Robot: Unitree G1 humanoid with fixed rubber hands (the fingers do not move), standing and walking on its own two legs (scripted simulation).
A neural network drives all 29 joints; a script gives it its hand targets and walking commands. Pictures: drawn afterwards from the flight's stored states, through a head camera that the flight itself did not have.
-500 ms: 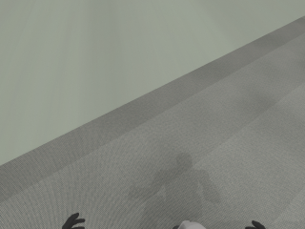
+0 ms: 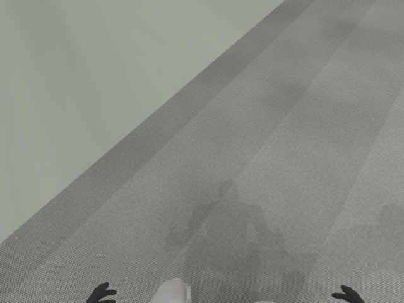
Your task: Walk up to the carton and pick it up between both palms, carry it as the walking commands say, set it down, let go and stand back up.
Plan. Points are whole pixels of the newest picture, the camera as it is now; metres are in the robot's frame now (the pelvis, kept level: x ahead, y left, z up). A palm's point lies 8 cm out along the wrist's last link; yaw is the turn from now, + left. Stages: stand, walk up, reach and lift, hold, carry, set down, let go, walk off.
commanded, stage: walk up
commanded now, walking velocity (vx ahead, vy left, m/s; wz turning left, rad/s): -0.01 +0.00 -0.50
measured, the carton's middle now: out of the picture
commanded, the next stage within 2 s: none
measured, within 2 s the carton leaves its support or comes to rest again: neither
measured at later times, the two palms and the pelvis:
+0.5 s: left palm (95, 302) +0.13 +0.27 -0.13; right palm out of the picture +0.01 -0.26 -0.09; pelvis -0.02 +0.03 +0.01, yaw -16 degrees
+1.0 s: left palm (127, 277) +0.18 +0.21 -0.12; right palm out of the picture -0.05 -0.28 -0.11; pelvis -0.05 +0.01 +0.00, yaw -29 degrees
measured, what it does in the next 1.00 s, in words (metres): steps on the spot, turning right: left foot, then right foot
